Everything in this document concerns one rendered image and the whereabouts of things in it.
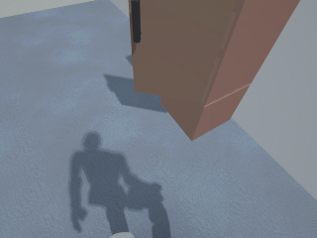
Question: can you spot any cupboard door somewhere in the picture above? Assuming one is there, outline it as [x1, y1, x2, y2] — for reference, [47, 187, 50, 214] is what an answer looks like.
[128, 0, 236, 103]

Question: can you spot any handle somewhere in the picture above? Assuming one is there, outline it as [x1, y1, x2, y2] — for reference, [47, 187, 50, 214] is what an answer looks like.
[131, 0, 142, 43]

